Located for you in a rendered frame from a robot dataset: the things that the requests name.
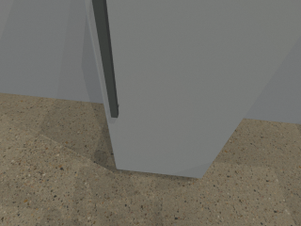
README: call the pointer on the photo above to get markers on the handle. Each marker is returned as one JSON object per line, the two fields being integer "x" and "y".
{"x": 103, "y": 32}

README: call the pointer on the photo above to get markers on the fridge door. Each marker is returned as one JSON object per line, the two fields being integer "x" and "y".
{"x": 186, "y": 74}

